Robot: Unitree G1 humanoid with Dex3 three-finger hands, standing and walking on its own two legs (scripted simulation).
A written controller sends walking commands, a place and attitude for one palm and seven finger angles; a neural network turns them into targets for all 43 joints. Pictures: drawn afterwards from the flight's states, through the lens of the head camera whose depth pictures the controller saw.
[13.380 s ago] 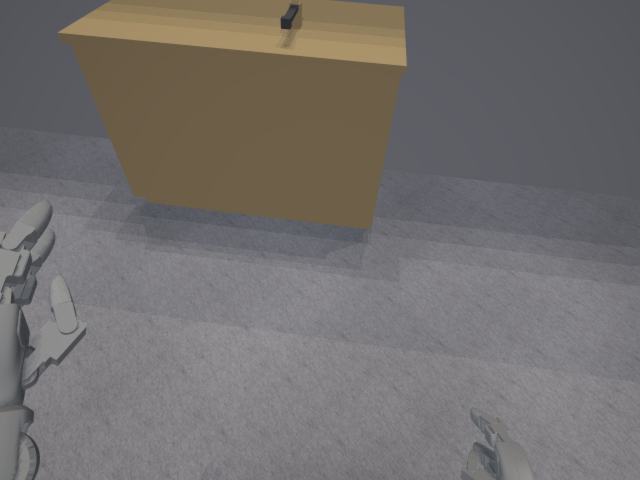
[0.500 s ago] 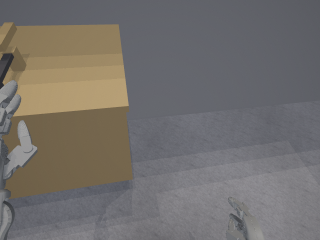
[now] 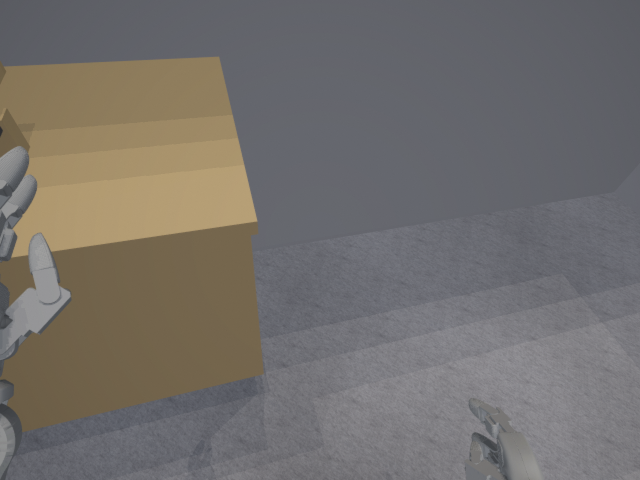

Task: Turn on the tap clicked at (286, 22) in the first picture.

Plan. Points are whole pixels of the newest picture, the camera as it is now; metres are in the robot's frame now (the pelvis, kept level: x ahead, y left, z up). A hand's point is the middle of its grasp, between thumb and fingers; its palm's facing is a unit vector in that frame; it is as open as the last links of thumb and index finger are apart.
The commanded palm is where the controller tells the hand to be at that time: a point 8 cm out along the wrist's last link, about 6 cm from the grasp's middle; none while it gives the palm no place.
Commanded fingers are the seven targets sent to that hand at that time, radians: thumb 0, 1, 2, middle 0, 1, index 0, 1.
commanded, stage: shuffle to correct the standing spot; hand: left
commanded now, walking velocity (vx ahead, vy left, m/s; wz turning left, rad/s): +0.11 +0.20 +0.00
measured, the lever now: out of the picture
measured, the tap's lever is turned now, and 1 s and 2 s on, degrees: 0 0 0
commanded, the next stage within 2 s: come to a stop and stand still in 0.66 s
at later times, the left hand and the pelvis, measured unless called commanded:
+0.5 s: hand out of the picture +0.26 +0.34 +0.20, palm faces +0.37 -0.82 -0.44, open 7.4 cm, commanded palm +0.19 +0.37 +0.20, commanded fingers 0.00 0.90 0.90 -0.20 -0.30 -0.20 -0.30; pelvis +0.02 +0.10 -0.01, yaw -2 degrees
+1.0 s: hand out of the picture +0.28 +0.41 +0.21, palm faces +0.37 -0.83 -0.43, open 7.4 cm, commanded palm +0.23 +0.45 +0.20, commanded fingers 0.00 0.90 0.90 -0.20 -0.30 -0.20 -0.30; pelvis +0.06 +0.18 +0.02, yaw -2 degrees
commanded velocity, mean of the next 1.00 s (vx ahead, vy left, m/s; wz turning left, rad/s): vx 0.07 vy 0.09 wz -0.02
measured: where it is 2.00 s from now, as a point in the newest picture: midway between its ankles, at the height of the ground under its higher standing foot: outside the picture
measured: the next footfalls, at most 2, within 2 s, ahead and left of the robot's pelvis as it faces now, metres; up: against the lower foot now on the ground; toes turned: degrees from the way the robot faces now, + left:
left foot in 0.40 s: +0.13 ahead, +0.29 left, +0.00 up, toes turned +0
right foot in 0.52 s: +0.06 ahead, +0.00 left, +0.00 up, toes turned -5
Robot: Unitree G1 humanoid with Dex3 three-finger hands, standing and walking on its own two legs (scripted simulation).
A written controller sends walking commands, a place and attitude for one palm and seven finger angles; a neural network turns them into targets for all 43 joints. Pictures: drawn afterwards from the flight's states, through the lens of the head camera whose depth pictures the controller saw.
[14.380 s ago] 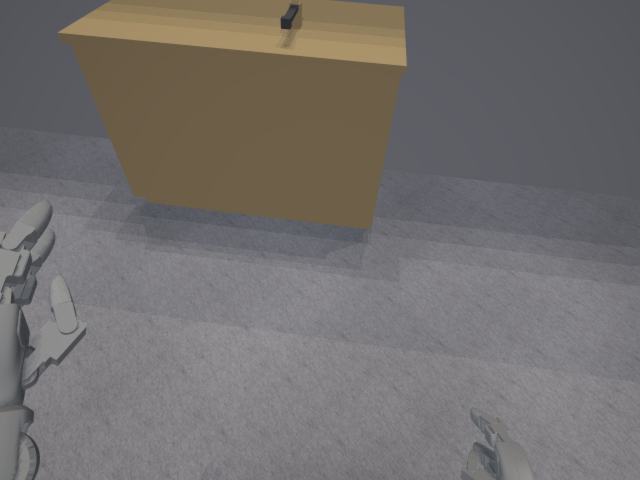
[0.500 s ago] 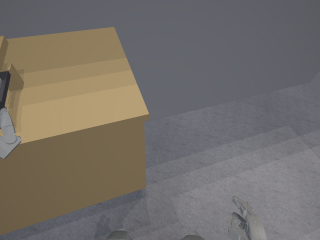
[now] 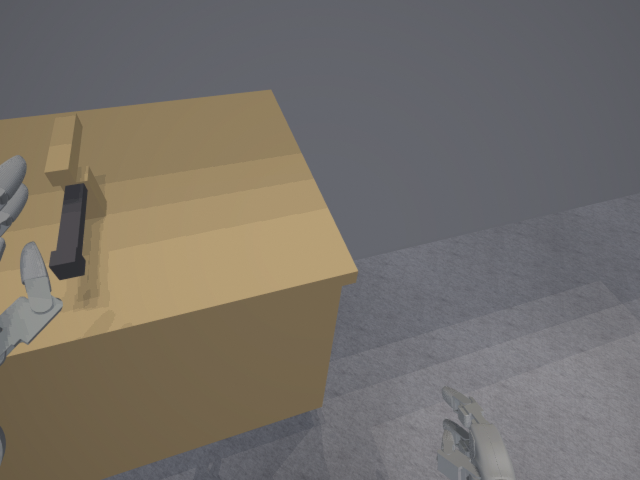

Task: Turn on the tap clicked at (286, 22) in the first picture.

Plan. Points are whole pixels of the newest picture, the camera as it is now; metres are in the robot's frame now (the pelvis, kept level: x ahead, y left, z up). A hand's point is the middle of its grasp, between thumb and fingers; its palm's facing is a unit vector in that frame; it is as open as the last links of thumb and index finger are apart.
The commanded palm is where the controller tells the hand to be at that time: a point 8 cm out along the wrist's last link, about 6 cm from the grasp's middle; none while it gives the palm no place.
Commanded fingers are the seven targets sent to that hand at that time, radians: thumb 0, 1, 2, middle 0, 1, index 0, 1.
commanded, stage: come to a stop and stand still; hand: left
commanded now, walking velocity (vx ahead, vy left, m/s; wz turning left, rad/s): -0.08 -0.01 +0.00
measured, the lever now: (68, 263) +0.33 +0.34 +0.08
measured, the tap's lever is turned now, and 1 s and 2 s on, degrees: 0 0 0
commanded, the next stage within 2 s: look again from close up in 0.72 s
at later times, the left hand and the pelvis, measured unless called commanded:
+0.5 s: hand (50, 293) +0.23 +0.26 +0.18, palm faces +0.40 -0.84 -0.36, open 7.4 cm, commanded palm +0.18 +0.30 +0.19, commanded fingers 0.00 0.90 0.90 -0.20 -0.30 -0.20 -0.30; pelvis +0.02 +0.02 +0.01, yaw -1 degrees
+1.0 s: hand (61, 290) +0.25 +0.27 +0.15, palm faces +0.33 -0.84 -0.43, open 7.4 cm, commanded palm +0.19 +0.30 +0.19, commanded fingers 0.00 0.90 0.90 -0.20 -0.30 -0.20 -0.30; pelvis +0.03 +0.02 +0.01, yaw +0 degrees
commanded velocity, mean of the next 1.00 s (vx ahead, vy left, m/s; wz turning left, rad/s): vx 0.00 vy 0.00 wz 0.00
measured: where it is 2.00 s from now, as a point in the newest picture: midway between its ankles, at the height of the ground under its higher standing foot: outside the picture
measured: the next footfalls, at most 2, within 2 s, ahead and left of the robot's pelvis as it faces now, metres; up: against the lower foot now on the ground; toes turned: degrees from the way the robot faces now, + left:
none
